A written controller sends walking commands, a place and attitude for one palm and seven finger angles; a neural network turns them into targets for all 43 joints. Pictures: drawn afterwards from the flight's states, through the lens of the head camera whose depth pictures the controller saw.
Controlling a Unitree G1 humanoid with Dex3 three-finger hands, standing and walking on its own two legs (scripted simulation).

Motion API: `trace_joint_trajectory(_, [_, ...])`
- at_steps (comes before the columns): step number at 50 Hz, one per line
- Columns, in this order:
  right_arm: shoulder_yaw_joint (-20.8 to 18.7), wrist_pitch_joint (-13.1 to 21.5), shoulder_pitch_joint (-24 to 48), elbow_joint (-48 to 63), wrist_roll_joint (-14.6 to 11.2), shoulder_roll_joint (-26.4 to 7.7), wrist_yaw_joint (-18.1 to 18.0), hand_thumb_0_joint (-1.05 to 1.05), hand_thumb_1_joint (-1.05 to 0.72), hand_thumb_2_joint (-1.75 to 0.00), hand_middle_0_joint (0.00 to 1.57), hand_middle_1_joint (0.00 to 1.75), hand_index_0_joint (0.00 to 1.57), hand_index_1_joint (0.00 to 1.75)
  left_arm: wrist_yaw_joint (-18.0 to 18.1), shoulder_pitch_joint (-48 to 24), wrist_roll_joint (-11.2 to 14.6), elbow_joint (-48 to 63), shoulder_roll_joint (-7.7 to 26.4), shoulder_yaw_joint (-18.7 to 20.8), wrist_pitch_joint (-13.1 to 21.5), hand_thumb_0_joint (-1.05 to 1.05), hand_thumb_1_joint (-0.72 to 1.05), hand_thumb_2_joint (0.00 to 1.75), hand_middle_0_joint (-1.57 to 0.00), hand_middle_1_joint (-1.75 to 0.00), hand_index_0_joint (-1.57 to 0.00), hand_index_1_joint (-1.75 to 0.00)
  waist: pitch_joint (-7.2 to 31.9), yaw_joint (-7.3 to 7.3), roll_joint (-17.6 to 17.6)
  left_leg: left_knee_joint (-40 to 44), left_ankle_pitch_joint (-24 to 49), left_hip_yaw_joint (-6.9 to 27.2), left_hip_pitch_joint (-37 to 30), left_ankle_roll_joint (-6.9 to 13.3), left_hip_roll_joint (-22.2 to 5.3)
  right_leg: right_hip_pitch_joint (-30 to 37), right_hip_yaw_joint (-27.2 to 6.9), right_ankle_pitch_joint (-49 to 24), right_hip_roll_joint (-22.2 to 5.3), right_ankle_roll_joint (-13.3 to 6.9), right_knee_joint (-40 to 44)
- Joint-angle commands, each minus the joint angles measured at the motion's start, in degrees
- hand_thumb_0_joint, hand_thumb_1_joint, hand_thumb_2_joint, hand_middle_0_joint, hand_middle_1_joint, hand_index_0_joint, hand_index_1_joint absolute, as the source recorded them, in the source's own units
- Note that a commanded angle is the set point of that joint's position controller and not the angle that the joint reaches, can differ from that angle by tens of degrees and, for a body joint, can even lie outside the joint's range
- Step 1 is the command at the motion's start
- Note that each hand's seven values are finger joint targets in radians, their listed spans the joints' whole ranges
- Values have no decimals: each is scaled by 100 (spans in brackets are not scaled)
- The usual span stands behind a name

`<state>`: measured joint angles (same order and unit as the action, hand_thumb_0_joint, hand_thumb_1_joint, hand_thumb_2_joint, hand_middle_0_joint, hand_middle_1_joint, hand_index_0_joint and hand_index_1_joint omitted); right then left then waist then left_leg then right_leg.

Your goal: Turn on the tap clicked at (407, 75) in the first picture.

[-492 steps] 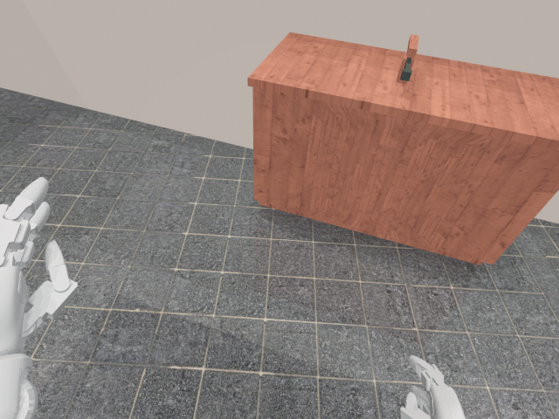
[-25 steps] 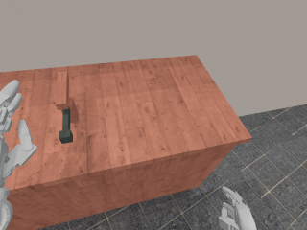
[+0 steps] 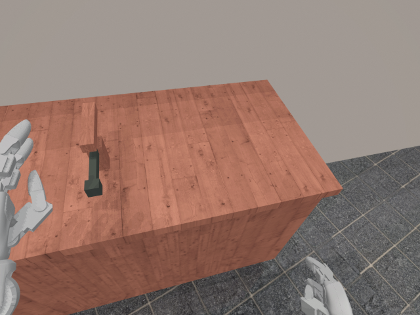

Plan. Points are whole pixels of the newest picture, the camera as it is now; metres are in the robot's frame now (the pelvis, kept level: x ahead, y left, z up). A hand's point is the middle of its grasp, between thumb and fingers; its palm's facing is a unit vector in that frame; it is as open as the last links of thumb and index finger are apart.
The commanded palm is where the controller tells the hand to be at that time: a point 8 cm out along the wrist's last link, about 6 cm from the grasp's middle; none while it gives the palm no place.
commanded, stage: shuffle to correct the standing spot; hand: left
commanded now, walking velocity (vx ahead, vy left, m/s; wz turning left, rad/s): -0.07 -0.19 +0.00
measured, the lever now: (93, 187) +0.34 +0.28 +0.01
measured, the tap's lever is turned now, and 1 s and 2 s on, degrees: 0 0 0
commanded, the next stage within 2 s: come to a stop and stand still in 0.14 s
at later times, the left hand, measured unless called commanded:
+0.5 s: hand (82, 214) +0.21 +0.21 +0.15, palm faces +0.35 -0.86 -0.37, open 7.4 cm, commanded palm +0.16 +0.24 +0.17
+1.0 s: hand (81, 192) +0.24 +0.22 +0.15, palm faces +0.26 -0.86 -0.44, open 7.4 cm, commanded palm +0.18 +0.27 +0.17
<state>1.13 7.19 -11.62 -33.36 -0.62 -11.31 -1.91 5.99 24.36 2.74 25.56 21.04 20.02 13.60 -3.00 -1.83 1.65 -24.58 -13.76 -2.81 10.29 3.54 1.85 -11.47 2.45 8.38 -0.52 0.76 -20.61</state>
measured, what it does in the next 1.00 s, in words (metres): stands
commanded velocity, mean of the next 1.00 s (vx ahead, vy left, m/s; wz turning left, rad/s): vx -0.01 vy -0.02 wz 0.00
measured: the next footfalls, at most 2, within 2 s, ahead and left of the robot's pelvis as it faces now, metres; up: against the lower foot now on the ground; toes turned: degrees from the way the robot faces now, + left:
none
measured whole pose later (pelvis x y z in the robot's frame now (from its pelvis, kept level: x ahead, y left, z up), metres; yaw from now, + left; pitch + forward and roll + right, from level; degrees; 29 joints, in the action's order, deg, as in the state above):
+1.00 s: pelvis +0.00 +0.00 +0.00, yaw -3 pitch +0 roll -1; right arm -0.2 7.3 -11.5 -32.9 -1.7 -12.1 1.6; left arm 3.6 23.5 2.4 23.9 21.1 19.4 13.7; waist -4.1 -0.1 -1.7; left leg -25.9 -15.1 -5.5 11.2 3.4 1.1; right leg -14.3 -0.2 9.9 0.2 0.5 -24.2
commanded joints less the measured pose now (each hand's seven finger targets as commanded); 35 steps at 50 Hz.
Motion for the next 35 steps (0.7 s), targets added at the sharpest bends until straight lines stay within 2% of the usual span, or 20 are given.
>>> trace_joint_trajectory(1, [-311,290,495,894,3,-764,-49,0,-90,-90,20,30,20,30,56,-613,36,1219,851,495,293,0,90,90,-20,-30,-20,-30,728,31,-452,854,703,710,476,-469,-628,868,-283,-612,-51,-96,-4])
trace_joint_trajectory(3, [-303,302,602,912,-28,-720,-46,0,-90,-90,20,30,20,30,62,-794,31,1483,966,548,296,0,90,90,-20,-30,-20,-30,742,37,-660,858,959,719,351,-549,-659,791,-242,-637,8,-90,-83])
trace_joint_trajectory(5, [-331,285,550,965,-15,-707,-33,0,-90,-90,20,30,20,30,58,-800,66,1503,915,509,296,0,90,90,-20,-30,-20,-30,787,16,-724,799,1212,724,308,-545,-743,789,-236,-640,0,-86,-128])
trace_joint_trajectory(7, [-356,277,514,984,-11,-705,-8,0,-90,-90,20,30,20,30,53,-689,91,1507,925,564,278,0,90,90,-20,-30,-20,-30,878,2,-665,709,1324,687,263,-530,-818,796,-243,-684,-17,-75,-160])
trace_joint_trajectory(8, [-344,279,571,971,-25,-676,3,0,-90,-90,20,30,20,30,47,-596,93,1528,990,635,261,0,90,90,-20,-30,-20,-30,878,12,-766,689,1437,669,208,-564,-809,736,-214,-713,12,-82,-168])
trace_joint_trajectory(9, [-338,248,524,972,4,-684,19,0,-90,-90,20,30,20,30,23,-542,109,1458,864,539,256,0,90,90,-20,-30,-20,-30,881,17,-727,712,1445,679,275,-552,-839,753,-192,-659,27,-78,-191])
trace_joint_trajectory(12, [-400,232,495,1024,-3,-697,36,0,-90,-90,20,30,20,30,10,-393,133,1490,946,666,229,0,90,90,-20,-30,-20,-30,902,4,-717,609,1332,669,414,-485,-950,766,-251,-676,-22,-80,-249])
trace_joint_trajectory(15, [-355,244,522,1024,-21,-686,40,0,-90,-90,20,30,20,30,42,-178,137,1459,845,600,193,0,90,90,-20,-30,-20,-30,1042,17,-656,499,772,521,420,-390,-711,876,-406,-793,-139,-130,-7])
trace_joint_trajectory(18, [-317,255,581,951,-6,-703,-4,0,-90,-90,20,30,20,30,106,-9,114,1403,935,672,146,0,90,90,-20,-30,-20,-30,928,39,-540,423,225,484,444,-315,-531,725,-617,-503,-244,-181,293])
trace_joint_trajectory(19, [-287,244,549,938,18,-710,-8,0,-90,-90,20,30,20,30,101,-24,117,1305,793,517,136,0,90,90,-20,-30,-20,-30,875,47,-424,413,70,462,446,-293,-477,616,-646,-213,-265,-173,406])
trace_joint_trajectory(20, [-307,256,567,953,5,-727,-20,0,-90,-90,20,30,20,30,123,-104,108,1378,882,571,129,0,90,90,-20,-30,-20,-30,854,45,-397,366,-26,456,423,-273,-451,553,-751,-9,-313,-178,509])
trace_joint_trajectory(22, [-319,252,548,929,14,-746,-35,0,-90,-90,20,30,20,30,143,-117,98,1336,945,613,114,0,90,90,-20,-30,-20,-30,805,52,-182,239,-40,451,361,-238,-389,414,-898,318,-399,-185,717])
trace_joint_trajectory(23, [-318,255,604,893,-16,-747,-57,0,-90,-90,20,30,20,30,167,-180,95,1388,1037,672,85,0,90,90,-20,-30,-20,-30,750,76,-212,175,32,457,271,-244,-382,282,-936,356,-446,-212,790])
trace_joint_trajectory(24, [-291,232,563,879,20,-746,-55,0,-90,-90,20,30,20,30,164,-181,99,1233,916,564,80,0,90,90,-20,-30,-20,-30,735,76,-105,172,-4,449,279,-225,-363,250,-908,537,-475,-194,838])
trace_joint_trajectory(26, [-327,234,523,878,-2,-777,-56,0,-90,-90,20,30,20,30,182,-283,95,1234,920,548,64,0,90,90,-20,-30,-20,-30,704,89,-67,146,65,431,198,-227,-346,166,-913,623,-471,-183,899])
trace_joint_trajectory(28, [-333,239,635,833,-28,-775,-84,0,-90,-90,20,30,20,30,209,-309,85,1321,1049,644,50,0,90,90,-20,-30,-20,-30,785,88,-227,187,284,461,55,-224,-399,214,-863,297,-451,-188,806])
trace_joint_trajectory(29, [-324,219,563,822,1,-787,-78,0,-90,-90,20,30,20,30,199,-289,93,1261,892,505,57,0,90,90,-20,-30,-20,-30,845,97,-192,240,380,466,67,-218,-408,345,-752,141,-421,-172,707])
trace_joint_trajectory(32, [-360,228,544,869,-31,-804,-71,0,-90,-90,20,30,20,30,206,-190,96,1338,938,550,54,0,90,90,-20,-30,-20,-30,1009,63,-202,297,728,485,86,-232,-454,682,-646,-537,-368,-159,432])
trace_joint_trajectory(33, [-351,242,654,848,-47,-800,-79,0,-90,-90,20,30,20,30,204,-119,95,1362,985,573,35,0,90,90,-20,-30,-20,-30,997,62,-386,308,879,497,13,-240,-489,645,-625,-774,-363,-174,365])
trace_joint_trajectory(35, [-358,231,586,875,-34,-796,-74,0,-90,-90,20,30,20,30,198,-92,96,1468,945,538,55,0,90,90,-20,-30,-20,-30,1105,52,-416,352,1127,541,64,-253,-534,866,-526,-1119,-338,-171,169])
